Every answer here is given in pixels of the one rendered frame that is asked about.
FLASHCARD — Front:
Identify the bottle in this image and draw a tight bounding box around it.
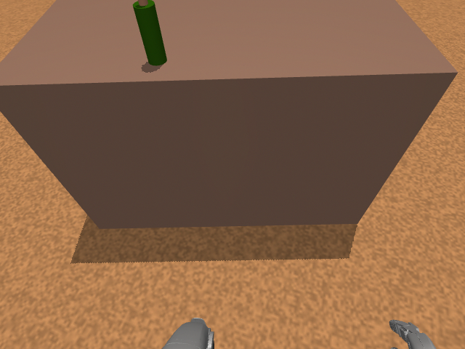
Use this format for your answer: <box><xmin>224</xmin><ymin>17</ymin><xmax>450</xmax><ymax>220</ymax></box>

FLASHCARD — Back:
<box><xmin>133</xmin><ymin>0</ymin><xmax>167</xmax><ymax>65</ymax></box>

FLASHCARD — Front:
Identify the right robot hand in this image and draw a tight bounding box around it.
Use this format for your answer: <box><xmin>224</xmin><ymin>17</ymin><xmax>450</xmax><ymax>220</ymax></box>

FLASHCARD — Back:
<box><xmin>389</xmin><ymin>320</ymin><xmax>436</xmax><ymax>349</ymax></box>

